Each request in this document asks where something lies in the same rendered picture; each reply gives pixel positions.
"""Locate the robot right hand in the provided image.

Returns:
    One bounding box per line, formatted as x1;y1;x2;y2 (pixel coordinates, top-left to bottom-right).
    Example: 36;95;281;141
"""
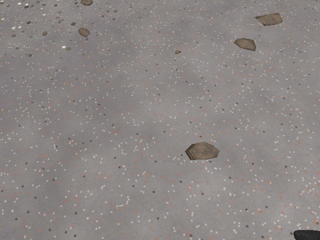
293;230;320;240

